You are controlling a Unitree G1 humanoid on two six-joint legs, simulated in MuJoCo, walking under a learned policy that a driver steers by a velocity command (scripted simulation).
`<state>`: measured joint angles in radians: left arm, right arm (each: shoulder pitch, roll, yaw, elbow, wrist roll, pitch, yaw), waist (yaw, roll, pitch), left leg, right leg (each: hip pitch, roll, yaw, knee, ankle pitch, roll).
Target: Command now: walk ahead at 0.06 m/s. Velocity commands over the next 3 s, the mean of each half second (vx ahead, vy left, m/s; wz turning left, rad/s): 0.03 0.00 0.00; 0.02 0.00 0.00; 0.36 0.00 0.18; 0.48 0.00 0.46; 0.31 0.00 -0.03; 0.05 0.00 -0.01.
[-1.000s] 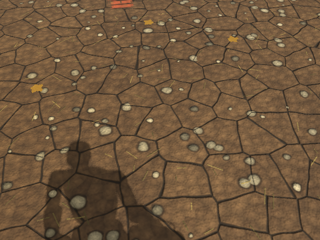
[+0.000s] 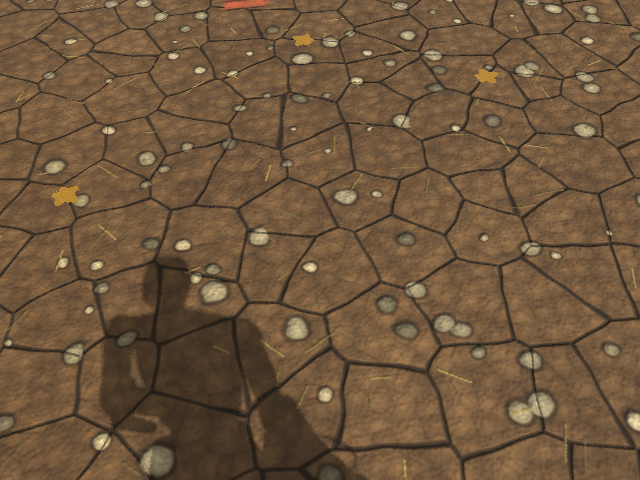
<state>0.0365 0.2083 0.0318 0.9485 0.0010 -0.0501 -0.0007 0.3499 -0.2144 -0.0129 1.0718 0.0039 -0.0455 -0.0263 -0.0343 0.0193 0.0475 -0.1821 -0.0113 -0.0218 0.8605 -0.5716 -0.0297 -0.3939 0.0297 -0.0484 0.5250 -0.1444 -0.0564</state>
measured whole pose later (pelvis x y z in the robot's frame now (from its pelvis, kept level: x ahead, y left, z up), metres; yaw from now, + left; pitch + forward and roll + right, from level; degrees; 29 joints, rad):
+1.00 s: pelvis +0.07 +0.03 +0.01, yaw -1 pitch -1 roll +0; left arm 0.17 0.21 0.05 1.13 -0.01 0.01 0.04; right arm 0.32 -0.18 -0.04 1.10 0.01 -0.02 -0.04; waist 0.00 0.00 0.02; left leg -0.13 -0.01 0.03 0.51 -0.36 0.03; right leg -0.26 0.00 0.00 0.57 -0.35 -0.03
